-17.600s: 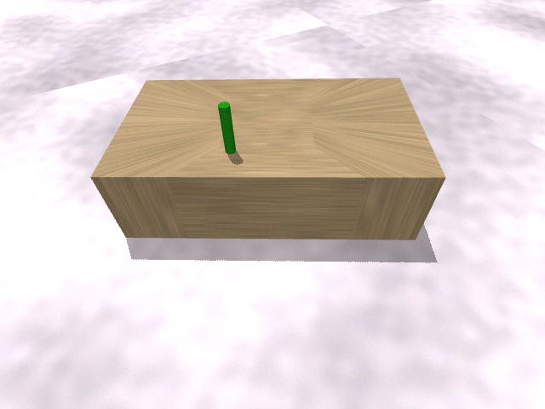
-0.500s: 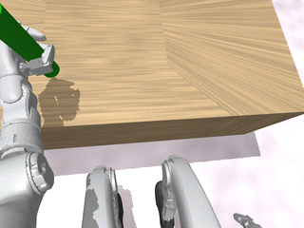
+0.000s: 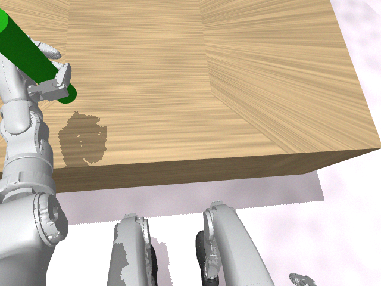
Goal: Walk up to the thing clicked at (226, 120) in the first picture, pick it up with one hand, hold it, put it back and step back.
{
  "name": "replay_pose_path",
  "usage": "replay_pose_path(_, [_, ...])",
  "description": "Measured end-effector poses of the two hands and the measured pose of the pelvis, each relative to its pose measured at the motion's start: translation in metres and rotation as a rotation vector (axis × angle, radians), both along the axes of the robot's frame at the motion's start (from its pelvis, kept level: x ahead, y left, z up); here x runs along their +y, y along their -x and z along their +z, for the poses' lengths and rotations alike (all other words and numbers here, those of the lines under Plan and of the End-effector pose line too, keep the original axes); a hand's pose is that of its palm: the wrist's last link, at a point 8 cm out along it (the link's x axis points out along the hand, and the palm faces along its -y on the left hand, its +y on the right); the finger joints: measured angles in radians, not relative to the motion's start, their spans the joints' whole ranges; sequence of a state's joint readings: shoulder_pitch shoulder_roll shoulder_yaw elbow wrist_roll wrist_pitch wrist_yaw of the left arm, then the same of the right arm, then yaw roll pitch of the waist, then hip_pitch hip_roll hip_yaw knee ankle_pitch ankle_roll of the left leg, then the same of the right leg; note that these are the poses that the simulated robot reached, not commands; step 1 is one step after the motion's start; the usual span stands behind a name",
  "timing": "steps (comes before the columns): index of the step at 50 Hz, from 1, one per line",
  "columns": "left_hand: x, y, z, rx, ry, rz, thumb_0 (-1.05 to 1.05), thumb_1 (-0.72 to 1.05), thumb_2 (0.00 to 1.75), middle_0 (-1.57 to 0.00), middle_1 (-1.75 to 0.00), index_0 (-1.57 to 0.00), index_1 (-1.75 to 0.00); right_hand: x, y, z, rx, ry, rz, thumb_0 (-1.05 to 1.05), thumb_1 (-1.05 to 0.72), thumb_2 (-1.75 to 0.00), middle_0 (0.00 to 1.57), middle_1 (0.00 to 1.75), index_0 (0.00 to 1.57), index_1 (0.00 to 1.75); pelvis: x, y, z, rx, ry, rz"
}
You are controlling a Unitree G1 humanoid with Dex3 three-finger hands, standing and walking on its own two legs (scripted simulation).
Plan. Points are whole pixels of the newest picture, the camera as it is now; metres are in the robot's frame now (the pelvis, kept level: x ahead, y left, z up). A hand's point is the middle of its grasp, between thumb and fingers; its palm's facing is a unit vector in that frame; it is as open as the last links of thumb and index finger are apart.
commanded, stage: lift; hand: left
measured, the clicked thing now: (38, 67) +0.53 +0.24 +0.04
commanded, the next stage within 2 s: hold in 1.78 s
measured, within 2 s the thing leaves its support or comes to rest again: neither
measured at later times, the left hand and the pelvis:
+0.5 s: hand (40, 77) +0.48 +0.21 +0.09, palm faces +0.20 -0.98 -0.04, open 5.5 cm; pelvis +0.01 -0.01 +0.06, yaw +1 degrees
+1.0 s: hand (5, 92) +0.40 +0.20 +0.16, palm faces +0.22 -0.98 -0.03, open 5.5 cm; pelvis +0.03 +0.00 +0.14, yaw +3 degrees
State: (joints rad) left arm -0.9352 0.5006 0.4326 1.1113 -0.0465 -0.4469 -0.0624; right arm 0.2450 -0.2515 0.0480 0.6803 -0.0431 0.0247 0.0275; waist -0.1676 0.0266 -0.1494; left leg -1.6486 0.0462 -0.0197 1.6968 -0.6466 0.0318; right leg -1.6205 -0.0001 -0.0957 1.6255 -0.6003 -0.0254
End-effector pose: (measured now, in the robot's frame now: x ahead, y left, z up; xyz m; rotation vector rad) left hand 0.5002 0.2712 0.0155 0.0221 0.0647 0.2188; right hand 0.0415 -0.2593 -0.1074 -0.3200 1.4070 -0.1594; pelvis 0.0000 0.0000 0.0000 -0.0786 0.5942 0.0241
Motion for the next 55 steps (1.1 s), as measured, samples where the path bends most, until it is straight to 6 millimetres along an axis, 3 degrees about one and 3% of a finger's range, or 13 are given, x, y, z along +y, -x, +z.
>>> replay_pose_path(13, [-0.008, 0.016, 0.023, -0.001, -0.002, -0.007, -0.01, 0.09, 1.09, -0.89, -1.11, -1.06, -1.14, -0.003, -0.013, 0.02, -0.037, -0.014, -0.003, 0.01, -0.9, -0.9, 0.2, 0.3, 0.2, 0.3, -0.003, -0.006, 0.022, -0.036, -0.007, 0.004])
replay_pose_path(35, [-0.016, 0.096, 0.115, -0.02, -0.004, 0.016, 0.0, 0.09, 1.09, -0.89, -1.11, -1.06, -1.14, 0.001, -0.073, 0.103, -0.26, -0.032, 0.023, 0.01, -0.9, -0.9, 0.2, 0.3, 0.2, 0.3, -0.003, -0.02, 0.102, -0.223, -0.025, 0.028])
replay_pose_path(45, [-0.021, 0.12, 0.142, -0.02, -0.006, 0.001, 0.0, 0.09, 1.09, -0.89, -1.11, -1.06, -1.14, 0.008, -0.092, 0.131, -0.322, -0.05, 0.056, 0.01, -0.91, -0.9, 0.2, 0.3, 0.2, 0.3, -0.002, -0.024, 0.128, -0.289, -0.036, 0.037])
replay_pose_path(55, [-0.026, 0.133, 0.161, -0.031, -0.006, -0.001, 0.0, 0.08, 1.11, -0.9, -1.11, -1.07, -1.13, 0.017, -0.108, 0.146, -0.362, -0.076, 0.071, 0.01, -0.91, -0.9, 0.2, 0.3, 0.2, 0.3, -0.003, -0.03, 0.144, -0.331, -0.048, 0.037])
